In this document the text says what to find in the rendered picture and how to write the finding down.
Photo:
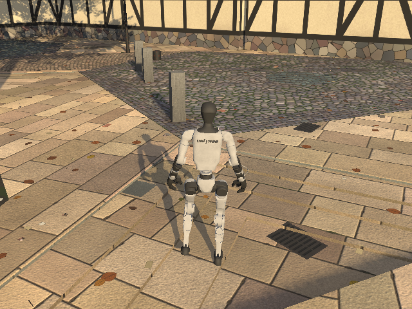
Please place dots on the robot left hand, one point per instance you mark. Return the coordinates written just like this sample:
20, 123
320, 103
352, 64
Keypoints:
170, 182

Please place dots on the right robot forearm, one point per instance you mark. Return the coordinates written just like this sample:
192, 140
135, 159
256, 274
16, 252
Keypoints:
238, 171

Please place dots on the robot right shin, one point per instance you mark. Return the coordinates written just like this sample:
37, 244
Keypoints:
219, 234

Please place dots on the humanoid robot torso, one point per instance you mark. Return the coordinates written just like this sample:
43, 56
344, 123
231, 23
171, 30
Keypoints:
206, 156

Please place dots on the left robot upper arm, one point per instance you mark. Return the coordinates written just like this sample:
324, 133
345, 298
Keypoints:
186, 136

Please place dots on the right robot upper arm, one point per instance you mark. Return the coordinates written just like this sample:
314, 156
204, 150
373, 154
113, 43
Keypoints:
231, 148

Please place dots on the left robot forearm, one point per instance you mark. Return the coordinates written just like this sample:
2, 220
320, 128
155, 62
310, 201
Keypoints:
175, 169

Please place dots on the robot right hand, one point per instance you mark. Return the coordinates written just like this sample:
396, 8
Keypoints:
242, 184

